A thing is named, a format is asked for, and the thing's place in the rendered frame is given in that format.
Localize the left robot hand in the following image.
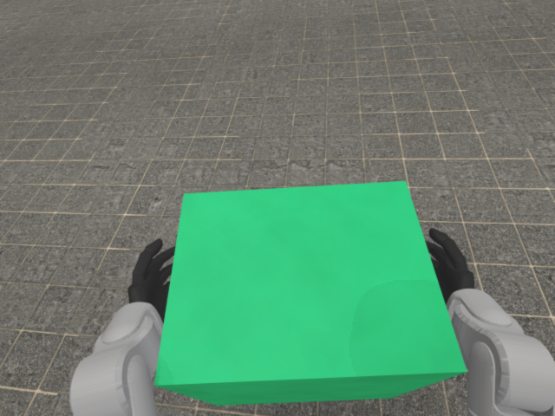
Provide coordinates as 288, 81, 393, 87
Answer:
128, 238, 175, 324

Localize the carton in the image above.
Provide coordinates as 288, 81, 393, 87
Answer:
154, 181, 467, 406

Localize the left robot forearm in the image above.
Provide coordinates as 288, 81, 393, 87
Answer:
69, 302, 163, 416

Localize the right robot hand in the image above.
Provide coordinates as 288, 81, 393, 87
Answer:
425, 228, 475, 305

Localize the right robot forearm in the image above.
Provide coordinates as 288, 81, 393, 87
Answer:
446, 289, 555, 416

